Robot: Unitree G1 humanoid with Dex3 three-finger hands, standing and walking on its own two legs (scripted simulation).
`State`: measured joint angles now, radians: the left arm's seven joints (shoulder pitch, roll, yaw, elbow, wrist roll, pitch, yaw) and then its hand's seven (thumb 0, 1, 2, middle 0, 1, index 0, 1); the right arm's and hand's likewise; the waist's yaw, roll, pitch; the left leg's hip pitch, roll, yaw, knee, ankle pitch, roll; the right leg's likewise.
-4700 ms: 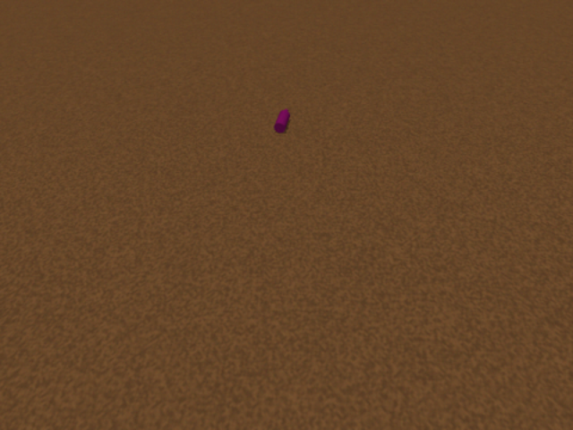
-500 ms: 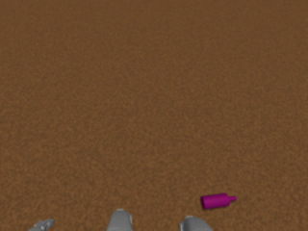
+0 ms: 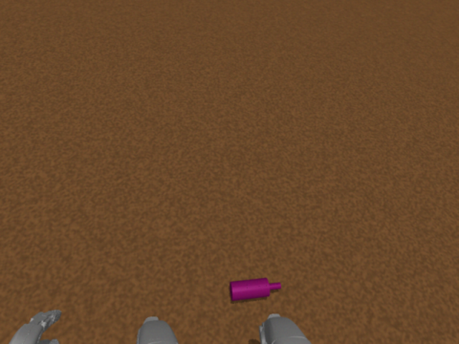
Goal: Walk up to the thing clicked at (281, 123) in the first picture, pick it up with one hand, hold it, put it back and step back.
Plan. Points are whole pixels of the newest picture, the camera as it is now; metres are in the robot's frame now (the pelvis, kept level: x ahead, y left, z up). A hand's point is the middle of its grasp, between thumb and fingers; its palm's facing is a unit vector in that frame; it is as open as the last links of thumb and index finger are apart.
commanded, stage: walk up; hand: left
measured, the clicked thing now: (255, 288) +0.37 -0.16 -0.68
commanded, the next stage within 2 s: none
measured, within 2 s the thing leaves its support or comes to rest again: neither
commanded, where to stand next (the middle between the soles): +0.01 -0.38 m, yaw +5 degrees
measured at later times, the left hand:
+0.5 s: hand out of the picture +0.05 +0.09 -0.14, palm faces -0.05 -0.94 -0.35, open 7.4 cm
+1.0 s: hand out of the picture -0.04 -0.14 -0.13, palm faces +0.06 -0.95 -0.30, open 7.4 cm
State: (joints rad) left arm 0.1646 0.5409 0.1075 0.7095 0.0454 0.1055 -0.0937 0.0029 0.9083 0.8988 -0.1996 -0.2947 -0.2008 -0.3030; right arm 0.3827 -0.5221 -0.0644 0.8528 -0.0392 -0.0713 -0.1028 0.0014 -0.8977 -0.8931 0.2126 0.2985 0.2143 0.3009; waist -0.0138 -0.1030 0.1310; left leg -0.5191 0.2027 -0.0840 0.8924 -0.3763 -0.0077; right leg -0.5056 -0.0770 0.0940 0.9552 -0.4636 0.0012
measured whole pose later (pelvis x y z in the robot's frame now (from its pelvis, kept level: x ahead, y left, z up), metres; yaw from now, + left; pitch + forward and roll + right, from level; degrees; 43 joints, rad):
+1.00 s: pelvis -0.08 -0.40 +0.03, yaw +6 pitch -3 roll +0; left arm 0.22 0.39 0.03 0.90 0.00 0.05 -0.02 0.00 0.91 0.90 -0.20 -0.30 -0.20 -0.30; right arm 0.27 -0.37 -0.01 0.94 -0.03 -0.06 -0.03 0.00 -0.90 -0.89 0.21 0.30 0.21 0.30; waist 0.00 -0.07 0.10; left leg -0.36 -0.02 0.05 0.76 -0.36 0.06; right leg -0.42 0.01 -0.01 0.86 -0.49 -0.02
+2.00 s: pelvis -0.06 -0.39 +0.06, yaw +9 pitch -2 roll +0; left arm 0.04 0.37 0.00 1.15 0.00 -0.02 -0.01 0.00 0.91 0.90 -0.20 -0.29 -0.20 -0.30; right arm 0.06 -0.35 -0.01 1.13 -0.01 -0.02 0.00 0.00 -0.91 -0.89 0.20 0.30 0.21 0.30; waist 0.00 -0.02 0.05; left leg -0.09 -0.01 0.00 0.38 -0.26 0.01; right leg -0.15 -0.06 -0.06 0.37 -0.19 0.04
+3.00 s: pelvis -0.02 -0.40 +0.05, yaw +8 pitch -2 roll +0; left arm 0.18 0.38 0.04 1.07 0.04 -0.04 -0.02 0.00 0.91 0.90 -0.20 -0.29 -0.20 -0.30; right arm 0.22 -0.38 -0.05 1.06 -0.02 0.00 0.04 0.00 -0.91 -0.89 0.20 0.30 0.21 0.30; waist 0.00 0.02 0.04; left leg -0.08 0.03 0.00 0.53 -0.41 0.00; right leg -0.16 -0.02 -0.04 0.56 -0.36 0.01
